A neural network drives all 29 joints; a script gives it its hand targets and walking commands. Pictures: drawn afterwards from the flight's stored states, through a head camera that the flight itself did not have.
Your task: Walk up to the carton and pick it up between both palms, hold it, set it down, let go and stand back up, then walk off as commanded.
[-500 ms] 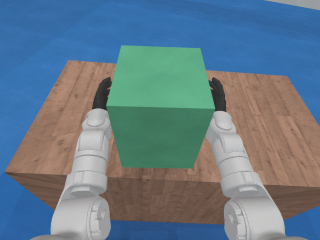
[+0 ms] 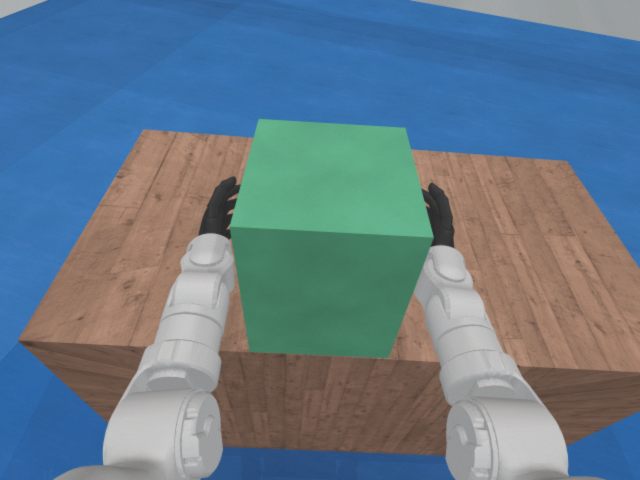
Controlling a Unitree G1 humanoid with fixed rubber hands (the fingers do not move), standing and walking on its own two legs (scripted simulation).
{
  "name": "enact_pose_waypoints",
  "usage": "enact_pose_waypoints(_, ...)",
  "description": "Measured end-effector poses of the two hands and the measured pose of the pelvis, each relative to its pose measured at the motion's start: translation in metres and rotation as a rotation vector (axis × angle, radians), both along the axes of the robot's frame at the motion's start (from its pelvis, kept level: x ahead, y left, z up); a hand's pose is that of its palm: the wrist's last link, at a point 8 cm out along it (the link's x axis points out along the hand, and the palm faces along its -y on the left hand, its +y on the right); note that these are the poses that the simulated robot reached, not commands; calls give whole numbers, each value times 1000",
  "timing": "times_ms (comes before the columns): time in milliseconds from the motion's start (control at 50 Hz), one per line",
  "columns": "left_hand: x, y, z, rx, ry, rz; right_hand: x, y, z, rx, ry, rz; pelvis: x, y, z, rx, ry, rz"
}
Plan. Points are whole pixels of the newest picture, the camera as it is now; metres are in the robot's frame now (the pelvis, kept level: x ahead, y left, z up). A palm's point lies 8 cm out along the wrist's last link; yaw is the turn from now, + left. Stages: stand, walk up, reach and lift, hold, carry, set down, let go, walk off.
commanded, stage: set down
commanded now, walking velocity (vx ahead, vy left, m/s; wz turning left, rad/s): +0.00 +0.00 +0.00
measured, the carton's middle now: (325, 242) +0.40 -0.01 +0.07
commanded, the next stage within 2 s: none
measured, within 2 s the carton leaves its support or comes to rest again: rests again in 1.68 s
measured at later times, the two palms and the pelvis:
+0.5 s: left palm (226, 225) +0.43 +0.14 +0.06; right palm (427, 234) +0.42 -0.15 +0.08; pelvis +0.03 -0.01 +0.00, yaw +0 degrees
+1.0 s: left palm (220, 231) +0.45 +0.15 +0.03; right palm (408, 236) +0.44 -0.14 +0.04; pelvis +0.06 +0.01 +0.00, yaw +0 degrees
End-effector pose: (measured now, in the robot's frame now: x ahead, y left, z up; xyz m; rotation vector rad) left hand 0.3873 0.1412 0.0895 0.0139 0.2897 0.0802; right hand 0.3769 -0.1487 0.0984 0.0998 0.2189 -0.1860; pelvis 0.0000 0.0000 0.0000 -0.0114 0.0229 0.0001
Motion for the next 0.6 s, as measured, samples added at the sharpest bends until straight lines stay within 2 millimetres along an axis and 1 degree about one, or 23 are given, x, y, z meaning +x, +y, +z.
enact_pose_waypoints(80, 7, -3, 8, -12, -35, -4, 4, -3, 6, -8, -34, -8, 1, 0, 0, 0, 1, 0)
enact_pose_waypoints(160, 16, -6, 9, -17, -31, -10, 10, -6, 4, -20, -29, -13, 3, -1, 0, 2, 7, 0)
enact_pose_waypoints(360, 30, -5, -18, -24, 12, -3, 26, -5, -19, -23, 14, -7, 16, -6, 1, 8, 34, 1)
enact_pose_waypoints(600, 49, -1, -31, -39, -14, 1, 47, -1, -28, -58, -11, 2, 34, -4, 2, 5, 63, 1)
